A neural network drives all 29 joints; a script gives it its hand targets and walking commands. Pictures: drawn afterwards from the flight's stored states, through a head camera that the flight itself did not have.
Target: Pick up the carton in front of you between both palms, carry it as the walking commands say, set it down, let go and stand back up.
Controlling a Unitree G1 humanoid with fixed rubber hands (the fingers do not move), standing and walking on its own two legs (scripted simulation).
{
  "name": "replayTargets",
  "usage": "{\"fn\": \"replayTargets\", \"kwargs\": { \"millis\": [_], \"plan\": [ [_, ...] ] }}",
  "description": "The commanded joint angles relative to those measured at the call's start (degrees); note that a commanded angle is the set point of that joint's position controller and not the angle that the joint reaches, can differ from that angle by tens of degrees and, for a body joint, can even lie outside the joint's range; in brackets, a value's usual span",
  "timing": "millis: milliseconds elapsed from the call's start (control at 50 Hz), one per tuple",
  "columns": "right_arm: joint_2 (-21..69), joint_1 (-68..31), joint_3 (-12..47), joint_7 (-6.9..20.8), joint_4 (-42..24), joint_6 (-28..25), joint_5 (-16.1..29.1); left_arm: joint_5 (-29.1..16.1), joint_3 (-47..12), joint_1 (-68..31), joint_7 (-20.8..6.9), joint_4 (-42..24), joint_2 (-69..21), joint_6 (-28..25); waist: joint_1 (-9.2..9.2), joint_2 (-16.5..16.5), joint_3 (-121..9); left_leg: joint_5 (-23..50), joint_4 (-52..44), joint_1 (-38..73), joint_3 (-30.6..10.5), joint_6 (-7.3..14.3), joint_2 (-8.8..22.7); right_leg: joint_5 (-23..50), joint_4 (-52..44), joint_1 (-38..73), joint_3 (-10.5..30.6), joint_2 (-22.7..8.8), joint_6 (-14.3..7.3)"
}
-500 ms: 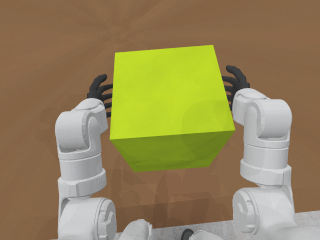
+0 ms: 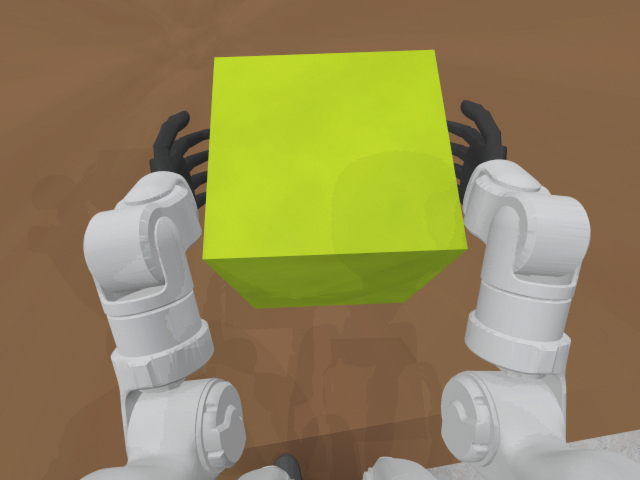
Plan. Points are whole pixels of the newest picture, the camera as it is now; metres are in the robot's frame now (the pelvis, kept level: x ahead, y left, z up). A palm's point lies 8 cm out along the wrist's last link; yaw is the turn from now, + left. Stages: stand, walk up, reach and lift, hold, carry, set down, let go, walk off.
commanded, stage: carry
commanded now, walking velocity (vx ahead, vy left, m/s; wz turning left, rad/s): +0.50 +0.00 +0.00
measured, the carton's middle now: (327, 203) +0.41 +0.00 +0.05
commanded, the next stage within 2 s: none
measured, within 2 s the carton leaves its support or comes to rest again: neither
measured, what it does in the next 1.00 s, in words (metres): climbs: right foot, then left foot 0.04 m higher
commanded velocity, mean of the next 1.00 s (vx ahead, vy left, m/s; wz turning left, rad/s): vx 0.50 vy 0.00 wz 0.00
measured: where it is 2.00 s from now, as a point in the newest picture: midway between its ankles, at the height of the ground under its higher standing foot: (327, 142)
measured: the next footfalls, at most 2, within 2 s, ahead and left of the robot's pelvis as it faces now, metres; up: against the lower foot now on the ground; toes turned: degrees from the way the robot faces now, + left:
right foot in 0.20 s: +0.20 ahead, -0.13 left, +0.02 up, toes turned -3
left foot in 0.62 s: +0.44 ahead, +0.07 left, +0.06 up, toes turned +6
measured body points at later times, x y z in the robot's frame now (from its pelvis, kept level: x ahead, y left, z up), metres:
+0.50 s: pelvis +0.20 -0.05 +0.02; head +0.24 -0.05 +0.47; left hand +0.57 +0.13 +0.16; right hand +0.60 -0.17 +0.16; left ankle +0.27 +0.08 -0.63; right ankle +0.15 -0.13 -0.72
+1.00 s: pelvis +0.48 -0.04 +0.05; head +0.51 -0.04 +0.50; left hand +0.87 +0.09 +0.21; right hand +0.86 -0.21 +0.21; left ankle +0.39 +0.06 -0.68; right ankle +0.60 -0.14 -0.65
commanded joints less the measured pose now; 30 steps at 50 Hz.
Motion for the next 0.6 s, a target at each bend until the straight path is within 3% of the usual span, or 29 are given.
{"fn": "replayTargets", "kwargs": {
  "millis": [0, 20, 40, 60, 100, 140, 160, 180, 200, 220, 240, 260, 280, 320, 340, 400, 460, 500, 540, 560, 580],
  "plan": [
    [49.83, -36.94, 43.52, 11.11, -1.95, 0.22, 22.85, -23.44, -44.96, -42.83, -12.42, -3.74, -52.2, -1.12, -6.97, 18.69, -46.02, 72.49, 7.69, 65.41, -22.6, 13.78, 19.18, -18.1, 17.27, -34.78, 4.2, 1.87, 2.24],
    [50.52, -37.77, 44.48, 11.51, -2.94, 0.31, 23.85, -22.56, -44.02, -41.7, -12.42, -3.27, -51.56, -1.31, -8.22, 14.6, -44.97, 62.1, 6.52, 64.99, -24.38, 13.42, 20.66, -21.54, 18.71, -37.73, 6.79, 0.06, 1.23],
    [51.35, -39.11, 45.49, 11.96, -4.11, 0.31, 25.2, -21.85, -43.19, -40.77, -12.37, -2.5, -51.2, -1.32, -7.8, 9.51, -42.95, 50.92, 5.05, 59.74, -23.93, 11.97, 20.44, -22.18, 16.06, -36.33, 8.03, -0.98, 0.19],
    [52.15, -41.35, 46.62, 12.39, -4.93, 0.33, 26.62, -21.1, -42.33, -39.89, -12.29, -1.43, -50.53, -1.31, -6.71, 6.83, -41.26, 41.91, 3.65, 54.4, -22.74, 10.48, 19.65, -19.2, 11.71, -33.7, 8.12, -1.44, -0.13],
    [52.71, -44.23, 47.92, 13.27, -4.75, 0.49, 28.49, -18.87, -41.13, -37.64, -11.99, 0.3, -49.02, -1.16, -3.85, 7.45, -39.93, 25.63, -0.52, 36.16, -15.46, 8.32, 16.69, -7.36, 2.79, -16.12, 3.6, -0.01, 0.58],
    [52.9, -44.64, 48.27, 14.23, -1.93, 0.73, 29.36, -18.13, -41.02, -37.73, -12.08, 2.41, -48.87, -0.96, -0.26, 10.42, -35.87, 18.72, 0.07, 18.12, -6.76, 5.49, 12.04, 0.64, -8.56, 2.35, -2.15, 3.0, 0.28],
    [52.8, -43.68, 47.89, 14.61, 0.26, 0.84, 29.45, -18.24, -41.17, -37.47, -12.3, 3.88, -49.04, -0.82, 1.86, 8.36, -36.61, 17.52, 5.28, 10.0, -3.36, 4.09, 10.11, 5.34, -11.54, 14.99, -7.21, 5.83, -0.46],
    [52.67, -42.89, 47.6, 14.92, 2.8, 1.05, 29.28, -18.72, -41.13, -37.16, -12.61, 6.45, -49.43, -0.69, 3.21, 3.23, -38.53, 13.62, 13.68, 1.7, -0.45, 2.03, 7.56, 4.79, -12.68, 27.64, -3.51, 3.38, -2.5],
    [51.91, -42.7, 46.72, 15.27, 5.41, 1.55, 28.92, -18.85, -40.26, -35.12, -12.95, 9.7, -48.84, -0.57, 4.22, -10.92, -39.89, -5.23, 28.12, -8.94, 0.87, -1.69, 2.32, 1.14, -21.1, 34.13, 24.02, -14.51, -7.67],
    [52.43, -43.5, 45.12, 15.63, 8.51, 1.9, 28.55, -18.48, -39.15, -35.26, -13.03, 11.9, -48.26, -0.95, 5.55, -19.9, -40.74, -18.16, 38.83, -19.97, -3.89, -2.19, -3.6, 6.4, -26.37, 39.26, 42.9, -20.19, -14.78],
    [53.85, -43.83, 44.67, 15.74, 10.49, 1.66, 28.21, -19.13, -39.5, -36.62, -13.21, 10.89, -49.27, -0.94, 4.85, -13.33, -38.59, -16.24, 47.13, -24.24, -8.51, -1.35, 0.26, 6.32, -23.33, 39.69, 40.56, -20.38, -14.64],
    [54.94, -43.05, 43.5, 15.87, 11.73, 1.48, 28.05, -20.77, -40.36, -38.1, -13.51, 9.98, -51.81, -0.99, 4.81, -6.91, -35.83, -13.75, 50.3, -27.48, -8.51, -1.08, 1.69, 12.97, -20.45, 37.23, 35.51, -18.57, -13.41],
    [56.3, -42.77, 42.6, 15.8, 12.45, 1.22, 27.78, -22.42, -41.19, -40.85, -13.81, 8.51, -54.02, -1.21, 4.9, -3.51, -35.06, -11.59, 51.11, -29.07, -8.35, -1.04, 3.11, 18.56, -18.64, 36.22, 29.75, -16.95, -11.9],
    [58.33, -43.15, 40.99, 15.14, 12.47, 0.64, 26.93, -25.39, -42.1, -45.91, -14.27, 5.72, -57.25, -1.88, 4.34, -3.5, -35.25, -7.88, 48.94, -27.68, -7.81, -1.41, 3.76, 17.52, -20.05, 33.39, 23.3, -14.32, -9.61],
    [58.51, -42.67, 40.49, 14.58, 12.22, 0.53, 26.38, -26.83, -42.72, -47.39, -14.42, 4.78, -58.88, -1.9, 4.01, -4.06, -35.26, -7.11, 48.71, -27.35, -6.93, -1.52, 3.34, 16.11, -20.92, 32.49, 22.04, -13.6, -9.53],
    [56.78, -42.87, 39.12, 12.61, 9.96, 0.21, 24.56, -29.41, -43.28, -50.36, -14.53, 2.16, -59.77, -1.72, 3.62, -3.64, -34.74, -6.03, 46.45, -29.39, -5.27, -1.99, 3.29, 11.93, -23.14, 31.89, 19.74, -13.2, -11.2],
    [53.26, -42.93, 38.15, 11.17, 8.0, 0.69, 22.92, -30.18, -42.93, -50.78, -14.25, 1.57, -58.12, -0.93, 3.96, -3.49, -32.75, -4.77, 37.28, -28.49, -4.51, -2.31, 4.23, 12.65, -24.28, 30.17, 16.72, -13.12, -11.62],
    [51.06, -41.72, 37.61, 10.81, 8.89, 1.35, 21.92, -29.8, -42.4, -49.37, -14.13, 3.41, -56.83, -0.18, 4.19, -4.25, -31.49, -3.5, 28.58, -23.24, -2.67, -1.91, 3.17, 16.34, -24.45, 27.51, 14.29, -12.97, -10.92],
    [49.74, -40.82, 37.16, 10.96, 11.06, 2.01, 21.2, -29.13, -41.7, -48.16, -14.16, 6.46, -56.06, 0.49, 3.56, -6.21, -30.65, -4.54, 21.34, -15.55, 1.8, -0.85, 0.11, 21.88, -22.71, 24.67, 10.94, -12.26, -9.55],
    [49.5, -40.72, 36.89, 11.17, 12.56, 2.26, 21.03, -28.84, -41.28, -47.49, -14.24, 8.27, -55.96, 0.72, 1.91, -6.86, -31.56, -5.85, 17.57, -7.75, 4.75, 0.09, -2.85, 31.02, -18.75, 21.86, 8.1, -11.4, -8.21],
    [49.72, -40.07, 36.54, 11.46, 14.58, 2.34, 20.98, -28.87, -40.75, -46.98, -14.32, 9.98, -56.17, 0.9, -1.24, -5.58, -34.22, -1.27, 11.07, 4.84, 7.76, 1.08, -5.9, 39.69, -10.76, 17.52, 4.01, -9.83, -5.93]
  ]
}}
